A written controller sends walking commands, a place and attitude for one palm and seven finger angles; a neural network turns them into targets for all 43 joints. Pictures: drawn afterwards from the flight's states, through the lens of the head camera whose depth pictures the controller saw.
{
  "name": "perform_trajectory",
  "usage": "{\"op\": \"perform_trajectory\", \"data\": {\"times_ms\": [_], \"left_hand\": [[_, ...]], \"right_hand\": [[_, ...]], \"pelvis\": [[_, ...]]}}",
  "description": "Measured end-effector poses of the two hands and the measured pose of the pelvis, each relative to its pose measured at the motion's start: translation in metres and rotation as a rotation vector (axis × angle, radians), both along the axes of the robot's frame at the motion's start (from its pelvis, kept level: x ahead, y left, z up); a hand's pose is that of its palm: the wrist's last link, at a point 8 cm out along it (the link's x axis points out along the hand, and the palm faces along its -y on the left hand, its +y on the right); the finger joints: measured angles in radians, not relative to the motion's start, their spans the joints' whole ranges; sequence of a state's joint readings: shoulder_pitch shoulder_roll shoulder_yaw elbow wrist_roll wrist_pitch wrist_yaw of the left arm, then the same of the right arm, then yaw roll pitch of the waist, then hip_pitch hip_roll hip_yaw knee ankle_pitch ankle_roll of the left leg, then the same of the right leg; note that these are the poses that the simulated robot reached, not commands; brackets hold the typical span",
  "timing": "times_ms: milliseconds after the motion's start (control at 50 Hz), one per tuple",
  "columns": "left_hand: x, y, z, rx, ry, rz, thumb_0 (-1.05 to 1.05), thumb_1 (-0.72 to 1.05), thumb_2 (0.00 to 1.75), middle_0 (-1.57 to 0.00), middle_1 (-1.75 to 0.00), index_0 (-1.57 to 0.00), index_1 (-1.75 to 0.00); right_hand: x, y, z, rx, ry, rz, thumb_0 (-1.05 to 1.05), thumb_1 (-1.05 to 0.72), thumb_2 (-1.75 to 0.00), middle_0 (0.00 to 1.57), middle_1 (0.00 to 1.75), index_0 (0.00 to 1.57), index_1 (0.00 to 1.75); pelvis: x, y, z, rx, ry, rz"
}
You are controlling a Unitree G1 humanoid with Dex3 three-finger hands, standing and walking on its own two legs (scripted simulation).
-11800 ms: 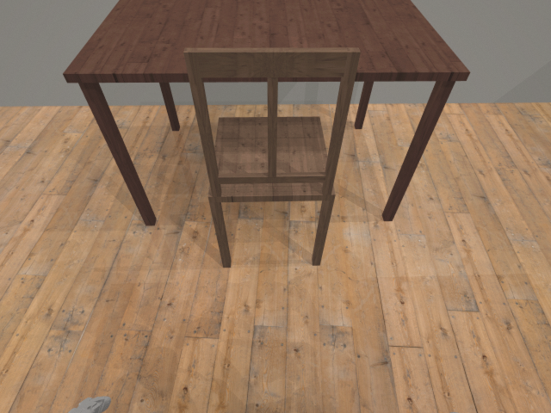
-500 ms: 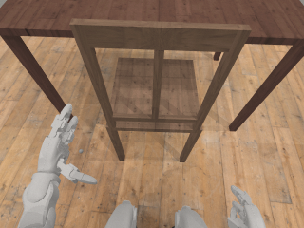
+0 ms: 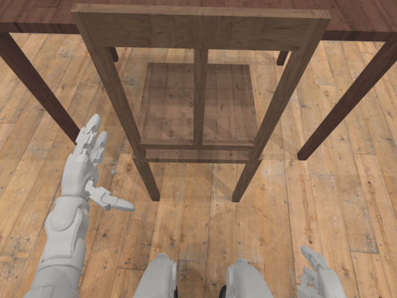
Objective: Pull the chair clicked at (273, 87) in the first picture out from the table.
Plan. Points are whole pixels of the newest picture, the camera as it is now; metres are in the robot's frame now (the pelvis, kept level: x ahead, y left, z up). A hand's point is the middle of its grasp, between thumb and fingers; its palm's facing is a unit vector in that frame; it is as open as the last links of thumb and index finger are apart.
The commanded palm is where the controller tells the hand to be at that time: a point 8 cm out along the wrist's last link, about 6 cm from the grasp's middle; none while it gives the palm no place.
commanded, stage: aim the fingers beside a spindle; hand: left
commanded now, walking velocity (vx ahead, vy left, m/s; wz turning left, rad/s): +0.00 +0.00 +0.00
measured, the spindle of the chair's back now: (199, 106) +0.51 +0.02 +0.02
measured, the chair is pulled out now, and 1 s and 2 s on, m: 0.00 0.00 0.00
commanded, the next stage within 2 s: push the fingers through the gap in 0.88 s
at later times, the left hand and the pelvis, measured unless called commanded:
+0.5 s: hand (116, 165) +0.36 +0.18 +0.02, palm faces +0.00 -1.00 -0.05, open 16.9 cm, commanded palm +0.34 +0.23 +0.01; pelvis -0.01 +0.01 -0.01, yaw -1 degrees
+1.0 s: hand (119, 167) +0.36 +0.18 +0.01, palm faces +0.00 -1.00 -0.05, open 16.9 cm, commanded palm +0.34 +0.23 +0.01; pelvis -0.01 +0.01 -0.01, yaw -1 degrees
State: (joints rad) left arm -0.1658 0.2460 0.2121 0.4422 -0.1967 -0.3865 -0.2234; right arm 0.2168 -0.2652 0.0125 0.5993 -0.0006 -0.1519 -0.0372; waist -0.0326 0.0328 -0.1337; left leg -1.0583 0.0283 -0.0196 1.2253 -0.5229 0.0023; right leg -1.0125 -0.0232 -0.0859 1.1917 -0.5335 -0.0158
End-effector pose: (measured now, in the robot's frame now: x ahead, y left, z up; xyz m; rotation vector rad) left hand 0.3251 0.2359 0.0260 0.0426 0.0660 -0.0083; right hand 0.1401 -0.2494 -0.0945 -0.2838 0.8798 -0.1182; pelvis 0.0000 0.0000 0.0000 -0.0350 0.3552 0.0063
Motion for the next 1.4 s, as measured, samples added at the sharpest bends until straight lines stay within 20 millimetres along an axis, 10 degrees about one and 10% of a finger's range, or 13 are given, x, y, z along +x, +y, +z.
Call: {"op": "perform_trajectory", "data": {"times_ms": [1040, 1400], "left_hand": [[0.017, -0.005, -0.016, 0.006, -0.02, 0.01, -0.01, -0.49, 0.3, -0.06, -0.08, -0.06, -0.08], [0.051, -0.004, -0.011, -0.006, -0.04, 0.007, -0.01, -0.49, 0.3, -0.06, -0.08, -0.06, -0.08]], "right_hand": [[-0.018, 0.009, -0.016, 0.006, 0.073, -0.014, 0.01, -0.91, -0.9, 0.2, 0.3, 0.2, 0.3], [-0.038, 0.002, -0.023, 0.002, 0.129, -0.054, 0.01, -0.91, -0.9, 0.2, 0.3, 0.2, 0.3]], "pelvis": [[-0.009, 0.008, -0.012, -0.007, 0.027, -0.008], [-0.008, 0.008, -0.014, -0.006, 0.049, -0.017]]}}
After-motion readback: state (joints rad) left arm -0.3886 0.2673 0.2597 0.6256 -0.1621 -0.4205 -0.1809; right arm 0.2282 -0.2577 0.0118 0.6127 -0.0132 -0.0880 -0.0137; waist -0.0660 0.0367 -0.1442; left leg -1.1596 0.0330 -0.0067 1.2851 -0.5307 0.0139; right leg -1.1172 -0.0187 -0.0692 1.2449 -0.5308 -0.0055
